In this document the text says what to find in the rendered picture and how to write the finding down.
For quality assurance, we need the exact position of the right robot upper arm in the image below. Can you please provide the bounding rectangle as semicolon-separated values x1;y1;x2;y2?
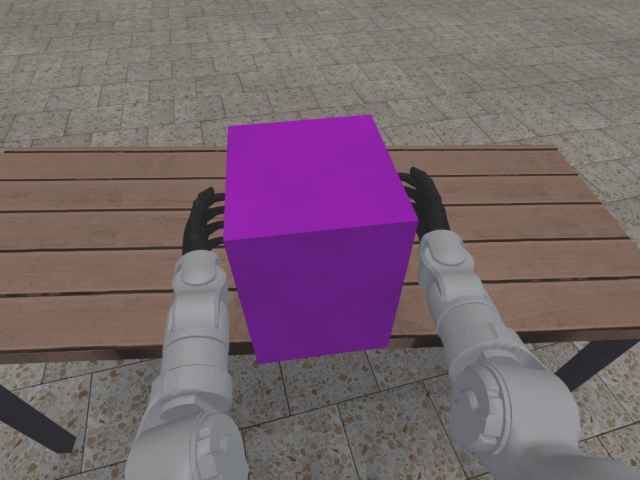
449;362;640;480

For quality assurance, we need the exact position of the left robot hand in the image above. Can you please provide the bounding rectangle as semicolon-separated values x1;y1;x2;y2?
182;187;225;256

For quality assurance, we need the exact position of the robot left forearm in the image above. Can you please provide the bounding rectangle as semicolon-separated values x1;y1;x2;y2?
125;250;233;480

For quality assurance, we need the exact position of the table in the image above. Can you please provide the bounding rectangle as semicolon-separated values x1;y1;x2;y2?
0;145;640;453

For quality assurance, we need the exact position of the right robot hand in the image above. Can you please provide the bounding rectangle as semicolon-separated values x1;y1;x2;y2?
398;167;450;241

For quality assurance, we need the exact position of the carton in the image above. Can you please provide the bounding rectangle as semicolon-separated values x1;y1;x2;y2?
223;115;419;364

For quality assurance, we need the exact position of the left robot upper arm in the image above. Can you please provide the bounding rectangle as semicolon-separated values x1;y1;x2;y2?
126;410;249;480

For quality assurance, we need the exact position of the robot right forearm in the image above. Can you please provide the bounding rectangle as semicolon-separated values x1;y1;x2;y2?
417;230;580;437

